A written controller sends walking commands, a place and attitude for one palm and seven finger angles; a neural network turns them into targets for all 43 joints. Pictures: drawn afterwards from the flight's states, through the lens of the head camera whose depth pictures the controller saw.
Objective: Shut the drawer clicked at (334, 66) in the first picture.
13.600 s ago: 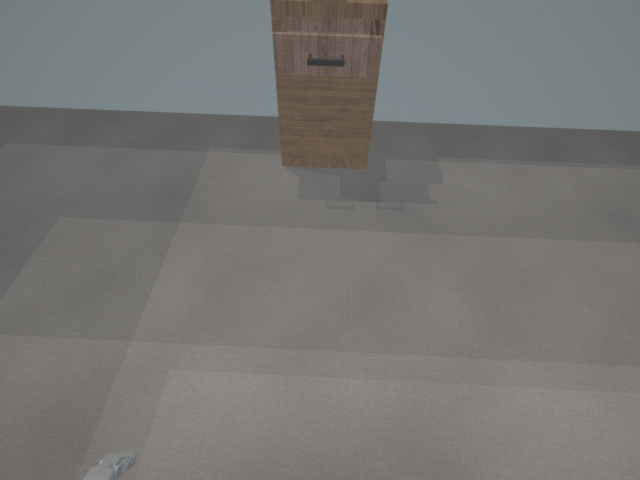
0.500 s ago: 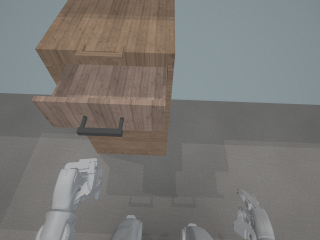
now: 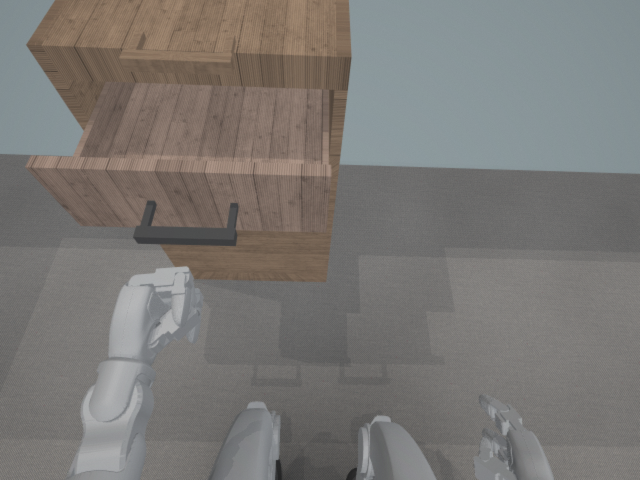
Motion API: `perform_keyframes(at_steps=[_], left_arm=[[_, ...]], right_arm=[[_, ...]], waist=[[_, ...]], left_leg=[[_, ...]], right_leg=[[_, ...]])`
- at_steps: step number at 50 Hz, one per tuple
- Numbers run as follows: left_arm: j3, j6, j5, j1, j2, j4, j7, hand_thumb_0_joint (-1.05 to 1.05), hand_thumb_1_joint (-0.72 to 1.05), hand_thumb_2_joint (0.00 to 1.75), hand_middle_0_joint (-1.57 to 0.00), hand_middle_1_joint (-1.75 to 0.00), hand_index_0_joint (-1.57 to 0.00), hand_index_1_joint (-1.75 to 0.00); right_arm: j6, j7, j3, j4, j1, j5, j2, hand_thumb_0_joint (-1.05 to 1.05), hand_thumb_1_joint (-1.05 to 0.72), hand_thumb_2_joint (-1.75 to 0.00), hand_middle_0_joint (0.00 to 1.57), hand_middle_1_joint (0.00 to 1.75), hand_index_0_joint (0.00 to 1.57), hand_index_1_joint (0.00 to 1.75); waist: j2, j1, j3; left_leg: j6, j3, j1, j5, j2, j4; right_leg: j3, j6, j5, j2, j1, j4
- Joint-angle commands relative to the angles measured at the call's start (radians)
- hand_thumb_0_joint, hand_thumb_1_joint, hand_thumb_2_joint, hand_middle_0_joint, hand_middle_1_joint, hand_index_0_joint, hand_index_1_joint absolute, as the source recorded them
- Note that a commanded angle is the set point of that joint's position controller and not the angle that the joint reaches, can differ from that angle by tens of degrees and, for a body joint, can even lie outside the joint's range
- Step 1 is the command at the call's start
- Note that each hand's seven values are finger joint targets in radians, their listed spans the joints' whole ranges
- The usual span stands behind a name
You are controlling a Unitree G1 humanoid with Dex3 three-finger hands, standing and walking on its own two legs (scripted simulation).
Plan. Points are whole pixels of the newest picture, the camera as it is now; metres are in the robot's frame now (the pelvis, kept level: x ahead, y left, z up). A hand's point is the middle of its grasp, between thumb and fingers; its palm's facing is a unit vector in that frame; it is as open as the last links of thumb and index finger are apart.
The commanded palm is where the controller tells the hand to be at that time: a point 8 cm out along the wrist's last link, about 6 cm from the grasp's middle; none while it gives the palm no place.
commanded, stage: bring the fist close to the handle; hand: left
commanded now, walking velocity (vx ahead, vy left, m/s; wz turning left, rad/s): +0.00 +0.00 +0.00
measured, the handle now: (189, 223) +0.44 +0.20 -0.01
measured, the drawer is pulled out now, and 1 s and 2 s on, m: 0.16 0.16 0.06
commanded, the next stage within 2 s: push the drawer shut in 0.74 s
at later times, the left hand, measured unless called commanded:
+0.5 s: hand (211, 289) +0.35 +0.16 -0.01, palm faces -0.02 -1.00 -0.03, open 3.3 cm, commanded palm +0.32 +0.21 -0.01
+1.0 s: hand (214, 287) +0.35 +0.15 -0.01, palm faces +0.00 -1.00 -0.06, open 3.3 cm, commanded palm +0.34 +0.20 -0.01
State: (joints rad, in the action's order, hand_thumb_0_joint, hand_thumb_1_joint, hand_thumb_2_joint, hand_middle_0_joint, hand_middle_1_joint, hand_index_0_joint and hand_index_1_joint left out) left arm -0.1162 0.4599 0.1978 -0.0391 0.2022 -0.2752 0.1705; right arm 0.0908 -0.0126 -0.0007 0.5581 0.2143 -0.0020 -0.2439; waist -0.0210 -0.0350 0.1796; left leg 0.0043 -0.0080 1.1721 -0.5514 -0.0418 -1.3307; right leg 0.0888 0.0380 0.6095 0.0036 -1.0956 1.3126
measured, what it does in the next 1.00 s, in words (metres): stands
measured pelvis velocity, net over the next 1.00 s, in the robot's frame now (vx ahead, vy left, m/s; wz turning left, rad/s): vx -0.01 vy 0.00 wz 0.00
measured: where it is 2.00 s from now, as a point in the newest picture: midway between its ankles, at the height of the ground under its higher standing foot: outside the picture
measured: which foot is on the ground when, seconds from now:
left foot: down 0.00-1.00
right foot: down 0.00-1.00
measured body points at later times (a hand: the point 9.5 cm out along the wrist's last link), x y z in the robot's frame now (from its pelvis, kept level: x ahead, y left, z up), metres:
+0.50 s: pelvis -0.01 +0.01 -0.03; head +0.12 +0.03 +0.40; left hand +0.34 +0.21 -0.01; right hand +0.14 -0.23 -0.14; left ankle +0.04 +0.12 -0.61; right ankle +0.01 -0.10 -0.61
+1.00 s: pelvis -0.01 +0.00 -0.03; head +0.12 +0.01 +0.40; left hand +0.34 +0.21 -0.01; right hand +0.15 -0.25 -0.14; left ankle +0.04 +0.12 -0.61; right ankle +0.01 -0.10 -0.61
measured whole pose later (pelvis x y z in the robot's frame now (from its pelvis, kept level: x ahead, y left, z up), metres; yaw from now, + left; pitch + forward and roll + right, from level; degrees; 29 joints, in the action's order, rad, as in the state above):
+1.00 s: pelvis -0.01 +0.00 -0.03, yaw +0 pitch +26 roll -2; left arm -0.13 0.50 0.14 0.20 0.22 -0.45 0.09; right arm -0.01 0.00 0.01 0.56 0.17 0.00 -0.24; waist -0.02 -0.05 0.19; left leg 0.00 -0.02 1.32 -0.57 -0.04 -1.44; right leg 0.10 0.05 0.63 0.01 -1.24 1.42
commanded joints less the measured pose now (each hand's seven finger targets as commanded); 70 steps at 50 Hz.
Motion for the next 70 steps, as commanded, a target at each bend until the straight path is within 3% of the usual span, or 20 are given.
perform_keyframes(at_steps=[1,6,9,12,15,20,21,22,23,27,30,31,33,36,43,45,49,59,65,70], left_arm=[[-0.062,0.081,0.004,0.181,0.122,0.202,-0.007,0.00,0.90,0.90,-1.40,-1.60,-1.40,-1.60],[-0.046,0.095,-0.011,0.233,0.100,0.173,-0.046,0.00,0.90,0.90,-1.40,-1.60,-1.40,-1.60],[0.000,0.085,-0.033,0.292,0.063,0.123,-0.059,0.00,0.90,0.90,-1.40,-1.60,-1.40,-1.60],[-0.003,0.076,-0.050,0.335,0.072,0.088,-0.071,0.00,0.90,0.90,-1.40,-1.60,-1.40,-1.60],[-0.006,0.072,-0.052,0.396,0.072,0.048,-0.082,0.00,0.90,0.90,-1.40,-1.60,-1.40,-1.60],[-0.057,0.096,-0.050,0.417,0.122,0.108,-0.104,0.00,0.90,0.90,-1.40,-1.60,-1.40,-1.60],[-0.052,0.096,-0.053,0.393,0.116,0.125,-0.104,0.00,0.90,0.90,-1.40,-1.60,-1.40,-1.60],[-0.024,0.095,-0.049,0.390,0.089,0.146,-0.104,0.00,0.90,0.90,-1.40,-1.60,-1.40,-1.60],[-0.032,0.089,-0.051,0.353,0.097,0.141,-0.106,0.00,0.90,0.90,-1.40,-1.60,-1.40,-1.60],[-0.003,0.056,-0.052,0.323,0.068,0.074,-0.096,0.00,0.90,0.90,-1.40,-1.60,-1.40,-1.60],[0.012,0.053,-0.046,0.347,0.055,0.063,-0.091,0.00,0.90,0.90,-1.40,-1.60,-1.40,-1.60],[-0.019,0.061,-0.046,0.355,0.085,0.071,-0.094,0.00,0.90,0.90,-1.40,-1.60,-1.40,-1.60],[0.013,0.080,-0.046,0.366,0.055,0.097,-0.095,0.00,0.90,0.90,-1.40,-1.60,-1.40,-1.60],[-0.019,0.107,-0.050,0.349,0.089,0.099,-0.101,0.00,0.90,0.90,-1.40,-1.60,-1.40,-1.60],[-0.046,0.115,-0.057,0.403,0.123,0.043,-0.100,0.00,0.90,0.90,-1.40,-1.60,-1.40,-1.60],[-0.065,0.113,-0.051,0.444,0.147,0.042,-0.093,0.00,0.90,0.90,-1.40,-1.60,-1.40,-1.60],[-0.054,0.111,-0.036,0.486,0.128,0.047,-0.077,0.00,0.90,0.90,-1.40,-1.60,-1.40,-1.60],[-0.134,0.073,-0.024,0.639,0.198,-0.135,-0.050,0.00,0.90,0.90,-1.40,-1.60,-1.40,-1.60],[-0.125,0.092,-0.034,0.782,0.205,-0.161,-0.052,0.00,0.90,0.90,-1.40,-1.60,-1.40,-1.60],[-0.128,0.092,-0.045,0.812,0.208,-0.196,-0.058,0.00,0.90,0.90,-1.40,-1.60,-1.40,-1.60]], right_arm=[[0.034,-0.009,-0.057,-0.127,-0.007,0.004,-0.141,0.00,-0.90,-0.90,0.20,0.30,0.20,0.30],[0.022,-0.003,-0.057,-0.114,-0.005,0.012,-0.146,0.00,-0.90,-0.90,0.20,0.30,0.20,0.30],[0.009,0.003,-0.057,-0.111,-0.008,0.012,-0.150,0.00,-0.90,-0.90,0.20,0.30,0.20,0.30],[-0.007,0.007,-0.057,-0.112,-0.002,0.012,-0.156,0.00,-0.90,-0.90,0.20,0.30,0.20,0.30],[-0.021,0.005,-0.054,-0.109,0.006,0.015,-0.159,0.00,-0.90,-0.90,0.20,0.30,0.20,0.30],[-0.038,0.008,-0.055,-0.121,-0.001,0.016,-0.157,0.00,-0.90,-0.90,0.20,0.30,0.20,0.30],[-0.043,0.012,-0.054,-0.128,0.000,0.015,-0.154,0.00,-0.90,-0.90,0.20,0.30,0.20,0.30],[-0.047,0.014,-0.055,-0.128,-0.002,0.014,-0.150,0.00,-0.90,-0.90,0.20,0.30,0.20,0.30],[-0.052,0.017,-0.056,-0.127,0.003,0.014,-0.151,0.00,-0.90,-0.90,0.20,0.30,0.20,0.30],[-0.071,0.016,-0.054,-0.122,0.008,0.007,-0.151,0.00,-0.90,-0.90,0.20,0.30,0.20,0.30],[-0.073,0.010,-0.054,-0.120,0.007,0.002,-0.149,0.00,-0.90,-0.90,0.20,0.30,0.20,0.30],[-0.074,0.008,-0.055,-0.119,0.005,0.003,-0.152,0.00,-0.90,-0.90,0.20,0.30,0.20,0.30],[-0.070,0.009,-0.055,-0.119,0.003,0.004,-0.145,0.00,-0.90,-0.90,0.20,0.30,0.20,0.30],[-0.070,0.009,-0.055,-0.118,0.002,0.009,-0.143,0.00,-0.90,-0.90,0.20,0.30,0.20,0.30],[-0.075,0.007,-0.050,-0.112,-0.009,0.011,-0.140,0.00,-0.90,-0.90,0.20,0.30,0.20,0.30],[-0.073,0.002,-0.049,-0.108,-0.001,0.010,-0.140,0.00,-0.90,-0.90,0.20,0.30,0.20,0.30],[-0.064,-0.003,-0.051,-0.099,0.001,0.009,-0.140,0.00,-0.90,-0.90,0.20,0.30,0.20,0.30],[-0.064,-0.015,-0.045,-0.065,0.032,0.003,-0.144,0.00,-0.90,-0.90,0.20,0.30,0.20,0.30],[-0.057,-0.016,-0.046,-0.041,0.061,0.007,-0.151,0.00,-0.90,-0.90,0.20,0.30,0.20,0.30],[-0.061,-0.007,-0.050,-0.034,0.086,0.011,-0.159,0.00,-0.90,-0.90,0.20,0.30,0.20,0.30]], waist=[[-0.023,-0.003,0.361],[-0.042,-0.008,0.391],[-0.039,-0.025,0.376],[-0.045,-0.021,0.395],[-0.015,-0.035,0.405],[-0.070,-0.001,0.493],[-0.087,0.009,0.510],[-0.084,-0.001,0.522],[-0.085,0.006,0.512],[0.005,-0.023,0.438],[0.007,-0.034,0.390],[0.006,-0.024,0.399],[-0.010,-0.028,0.405],[-0.021,-0.016,0.417],[-0.019,-0.025,0.382],[-0.016,-0.029,0.397],[-0.042,-0.034,0.456],[0.028,-0.057,0.419],[-0.056,-0.076,0.463],[-0.088,-0.073,0.511]], left_leg=[[0.026,-0.023,-0.255,0.272,0.028,0.127],[0.016,-0.049,-0.292,0.276,0.021,0.115],[0.012,-0.062,-0.282,0.234,0.020,0.111],[0.009,-0.070,-0.278,0.209,0.021,0.104],[0.011,-0.078,-0.263,0.211,0.021,0.090],[0.004,-0.072,-0.301,0.262,0.023,0.083],[0.000,-0.073,-0.332,0.287,0.020,0.092],[0.001,-0.075,-0.352,0.315,0.018,0.091],[-0.002,-0.074,-0.359,0.330,0.016,0.097],[0.011,-0.064,-0.270,0.272,0.019,0.091],[0.016,-0.059,-0.237,0.234,0.023,0.090],[0.014,-0.056,-0.233,0.228,0.024,0.091],[0.014,-0.055,-0.257,0.246,0.024,0.090],[0.015,-0.048,-0.248,0.254,0.027,0.082],[0.022,-0.025,-0.166,0.195,0.034,0.059],[0.025,-0.023,-0.154,0.197,0.034,0.048],[0.023,-0.020,-0.197,0.248,0.031,0.042],[0.029,-0.008,-0.072,0.199,0.033,0.017],[0.026,-0.025,-0.153,0.229,0.029,0.022],[0.018,-0.042,-0.226,0.278,0.026,0.044]], right_leg=[[-0.069,-0.011,-0.300,0.012,0.143,-0.167],[-0.041,-0.006,-0.262,0.015,0.046,-0.128],[-0.032,-0.006,-0.220,0.013,-0.010,-0.114],[-0.029,-0.002,-0.197,0.014,-0.037,-0.098],[-0.025,-0.003,-0.199,0.017,-0.054,-0.084],[-0.035,0.001,-0.229,0.017,-0.027,-0.071],[-0.032,0.003,-0.241,0.016,-0.024,-0.071],[-0.031,0.001,-0.265,0.014,-0.017,-0.074],[-0.029,0.002,-0.273,0.015,-0.012,-0.077],[-0.033,-0.007,-0.261,0.019,0.013,-0.097],[-0.038,-0.007,-0.241,0.019,0.008,-0.110],[-0.041,-0.007,-0.236,0.018,0.014,-0.110],[-0.040,-0.005,-0.248,0.015,0.010,-0.109],[-0.049,-0.004,-0.256,0.018,0.026,-0.107],[-0.076,-0.008,-0.228,0.017,0.054,-0.120],[-0.087,-0.009,-0.231,0.020,0.070,-0.120],[-0.087,-0.012,-0.294,0.016,0.083,-0.116],[-0.120,-0.023,-0.259,0.012,0.118,-0.134],[-0.093,-0.017,-0.267,0.020,0.041,-0.112],[-0.069,-0.011,-0.287,0.024,0.016,-0.099]])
